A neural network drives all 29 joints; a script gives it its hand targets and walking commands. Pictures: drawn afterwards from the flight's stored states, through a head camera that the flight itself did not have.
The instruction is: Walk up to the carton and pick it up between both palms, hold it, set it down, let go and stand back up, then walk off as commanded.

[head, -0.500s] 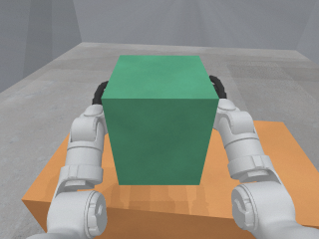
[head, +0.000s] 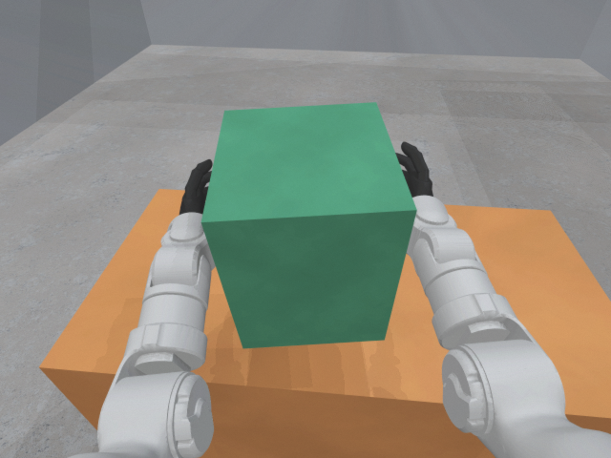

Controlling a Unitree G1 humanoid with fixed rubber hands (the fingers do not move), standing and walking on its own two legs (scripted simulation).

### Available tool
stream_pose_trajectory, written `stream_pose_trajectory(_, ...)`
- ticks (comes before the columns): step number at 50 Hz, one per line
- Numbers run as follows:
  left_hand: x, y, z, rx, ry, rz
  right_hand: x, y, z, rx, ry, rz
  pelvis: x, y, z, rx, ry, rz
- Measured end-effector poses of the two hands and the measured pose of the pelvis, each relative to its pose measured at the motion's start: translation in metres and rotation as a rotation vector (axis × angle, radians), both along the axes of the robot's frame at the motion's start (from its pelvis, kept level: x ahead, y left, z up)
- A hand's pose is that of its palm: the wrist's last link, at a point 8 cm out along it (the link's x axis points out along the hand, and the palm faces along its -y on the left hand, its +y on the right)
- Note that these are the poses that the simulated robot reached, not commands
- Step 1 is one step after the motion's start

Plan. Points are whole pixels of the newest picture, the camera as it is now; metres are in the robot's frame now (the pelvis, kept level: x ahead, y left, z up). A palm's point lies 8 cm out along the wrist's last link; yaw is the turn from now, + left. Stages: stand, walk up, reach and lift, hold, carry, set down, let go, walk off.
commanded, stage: set down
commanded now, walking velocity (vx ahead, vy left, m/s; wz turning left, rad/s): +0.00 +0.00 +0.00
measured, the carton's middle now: (307, 229) +0.39 +0.02 +0.15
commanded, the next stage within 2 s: none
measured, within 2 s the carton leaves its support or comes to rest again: neither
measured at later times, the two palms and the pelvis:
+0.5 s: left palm (198, 235) +0.38 +0.17 +0.14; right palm (407, 208) +0.41 -0.12 +0.16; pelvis +0.01 +0.00 +0.00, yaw +0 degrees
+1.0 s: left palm (214, 252) +0.38 +0.15 +0.10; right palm (412, 227) +0.42 -0.14 +0.13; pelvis +0.02 +0.00 +0.00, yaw +0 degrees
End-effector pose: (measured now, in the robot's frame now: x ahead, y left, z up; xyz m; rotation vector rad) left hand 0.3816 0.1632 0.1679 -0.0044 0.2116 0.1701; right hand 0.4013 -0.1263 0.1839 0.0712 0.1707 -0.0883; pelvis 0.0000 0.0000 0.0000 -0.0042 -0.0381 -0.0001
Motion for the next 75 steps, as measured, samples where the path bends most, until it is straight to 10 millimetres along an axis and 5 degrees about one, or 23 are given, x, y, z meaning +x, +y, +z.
stream_pose_trajectory(15,0.004,0.004,-0.019,0.006,0.024,0.036,0.016,0.006,-0.009,0.0,0.015,0.033,0.012,0.003,0.001,-0.004,0.009,0.001)
stream_pose_trajectory(37,-0.006,-0.001,-0.051,-0.001,0.081,0.042,0.006,0.001,-0.045,0.005,0.063,0.038,0.01,0.003,0.001,-0.004,0.005,0.001)
stream_pose_trajectory(75,0.017,-0.028,-0.092,-0.027,0.115,0.062,0.033,-0.027,-0.088,0.02,0.096,0.061,0.037,-0.01,0.002,-0.003,0.048,-0.007)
